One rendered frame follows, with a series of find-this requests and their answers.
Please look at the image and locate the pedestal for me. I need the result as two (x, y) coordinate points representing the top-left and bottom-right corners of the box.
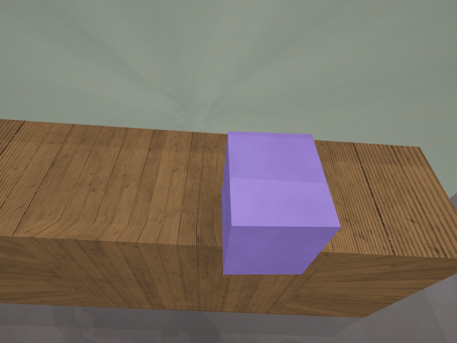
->
(0, 119), (457, 318)

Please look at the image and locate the carton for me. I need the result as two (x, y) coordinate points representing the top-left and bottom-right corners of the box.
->
(222, 131), (341, 274)

